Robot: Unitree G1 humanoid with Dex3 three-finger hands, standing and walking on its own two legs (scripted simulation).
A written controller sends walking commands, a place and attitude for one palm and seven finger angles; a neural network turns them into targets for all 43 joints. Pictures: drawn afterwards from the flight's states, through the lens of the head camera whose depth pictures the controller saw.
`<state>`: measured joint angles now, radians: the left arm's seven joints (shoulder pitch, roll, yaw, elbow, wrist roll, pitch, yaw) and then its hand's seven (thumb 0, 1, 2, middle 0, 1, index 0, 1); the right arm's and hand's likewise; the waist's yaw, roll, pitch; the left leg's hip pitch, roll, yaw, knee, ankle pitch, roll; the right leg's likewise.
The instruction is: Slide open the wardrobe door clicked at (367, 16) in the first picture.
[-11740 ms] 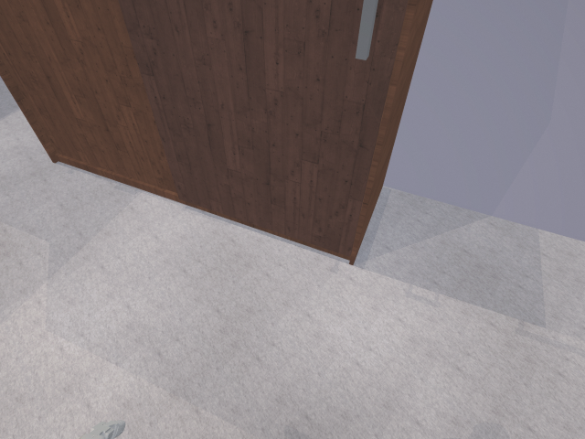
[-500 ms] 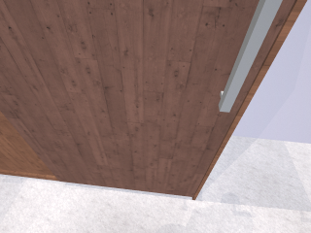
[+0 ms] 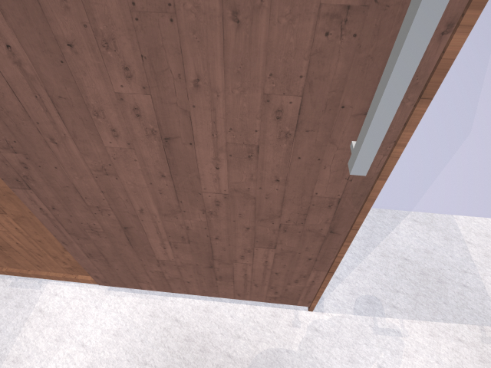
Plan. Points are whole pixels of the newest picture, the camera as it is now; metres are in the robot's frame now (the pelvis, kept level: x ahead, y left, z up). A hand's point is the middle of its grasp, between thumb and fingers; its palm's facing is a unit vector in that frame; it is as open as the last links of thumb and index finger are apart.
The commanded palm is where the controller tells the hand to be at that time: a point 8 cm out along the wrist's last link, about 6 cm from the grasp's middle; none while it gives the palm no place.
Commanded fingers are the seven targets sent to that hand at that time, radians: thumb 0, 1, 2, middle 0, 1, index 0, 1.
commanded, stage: look again from close up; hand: right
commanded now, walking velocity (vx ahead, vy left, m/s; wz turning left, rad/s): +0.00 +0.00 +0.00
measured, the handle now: (385, 84) +0.44 -0.16 +0.26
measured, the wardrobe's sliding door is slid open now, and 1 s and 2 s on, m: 0.00 0.00 0.00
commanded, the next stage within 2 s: raise the hand with hooked fingers in 0.40 s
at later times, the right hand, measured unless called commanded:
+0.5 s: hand out of the picture +0.00 -0.16 -0.18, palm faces +0.02 +0.98 -0.18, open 7.4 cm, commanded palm +0.10 -0.21 -0.07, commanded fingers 0.00 -0.88 -0.89 0.20 0.31 0.20 0.31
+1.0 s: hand out of the picture +0.13 -0.19 +0.00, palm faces +0.20 +0.98 -0.05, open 9.0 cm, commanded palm +0.13 -0.23 +0.04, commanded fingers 0.00 -0.29 -0.64 0.24 0.69 0.24 0.69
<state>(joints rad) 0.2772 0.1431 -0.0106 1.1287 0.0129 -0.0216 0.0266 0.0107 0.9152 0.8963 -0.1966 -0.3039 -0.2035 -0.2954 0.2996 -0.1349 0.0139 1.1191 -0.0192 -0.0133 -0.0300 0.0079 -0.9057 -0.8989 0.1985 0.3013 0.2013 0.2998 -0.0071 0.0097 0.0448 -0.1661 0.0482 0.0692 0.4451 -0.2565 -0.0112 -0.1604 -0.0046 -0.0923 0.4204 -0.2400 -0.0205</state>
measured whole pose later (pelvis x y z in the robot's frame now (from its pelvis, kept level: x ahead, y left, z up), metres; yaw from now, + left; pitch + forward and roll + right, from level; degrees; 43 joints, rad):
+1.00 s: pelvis -0.01 +0.03 -0.04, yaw -2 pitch +4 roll +0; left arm 0.18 0.27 0.05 0.49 -0.02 -0.22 0.04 0.01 0.91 0.90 -0.20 -0.30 -0.20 -0.30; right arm 0.59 -0.22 -0.18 -0.07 0.25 -0.32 0.20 0.02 -0.52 -0.73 0.23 0.55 0.23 0.55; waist -0.05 0.03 -0.08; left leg -0.46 0.03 0.12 0.82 -0.43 0.04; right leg -0.49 -0.05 -0.03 0.83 -0.40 0.02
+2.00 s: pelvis -0.01 +0.01 +0.00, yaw -3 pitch -5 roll +0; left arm 0.15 0.25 -0.13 0.62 -0.09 -0.21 0.10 0.02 0.90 0.90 -0.20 -0.30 -0.21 -0.30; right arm -0.19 -0.51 -0.47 -0.07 0.32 0.37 0.40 -0.01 0.49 -0.31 0.30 1.19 0.30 1.19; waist -0.09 -0.05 -0.01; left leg -0.11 0.04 0.12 0.45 -0.26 0.00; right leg -0.15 -0.01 -0.04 0.47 -0.24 -0.01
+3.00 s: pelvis +0.00 +0.02 +0.00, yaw -3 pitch -3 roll +0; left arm 0.16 0.31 -0.09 0.62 -0.11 -0.19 0.10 0.02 0.90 0.90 -0.20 -0.30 -0.21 -0.30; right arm -0.30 -0.56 -0.49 0.05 0.29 0.47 0.41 -0.01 0.50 -0.30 0.30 1.20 0.30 1.20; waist -0.08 -0.08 -0.02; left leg -0.13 0.04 0.13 0.48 -0.29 0.01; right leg -0.16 -0.02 -0.03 0.48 -0.26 0.00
